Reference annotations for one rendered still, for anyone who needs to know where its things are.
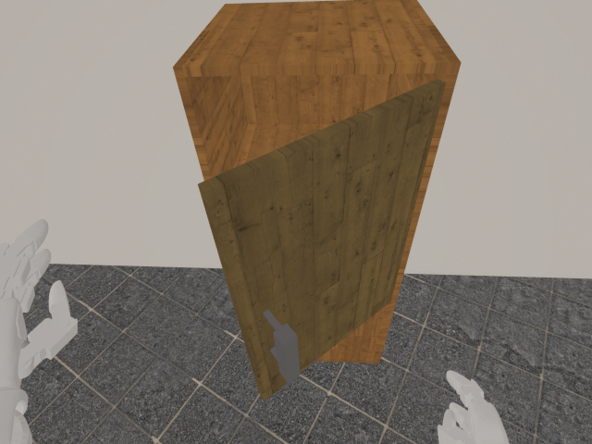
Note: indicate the cupboard door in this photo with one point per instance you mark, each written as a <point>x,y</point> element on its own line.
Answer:
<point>315,230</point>

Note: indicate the right robot hand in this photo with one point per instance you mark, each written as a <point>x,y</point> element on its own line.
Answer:
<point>481,424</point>

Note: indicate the handle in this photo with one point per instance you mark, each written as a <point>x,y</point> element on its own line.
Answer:
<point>286,350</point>

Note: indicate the left robot hand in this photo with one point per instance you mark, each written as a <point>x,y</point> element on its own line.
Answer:
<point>20,271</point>

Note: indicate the left robot forearm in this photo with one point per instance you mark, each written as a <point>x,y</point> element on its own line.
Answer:
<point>14,428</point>

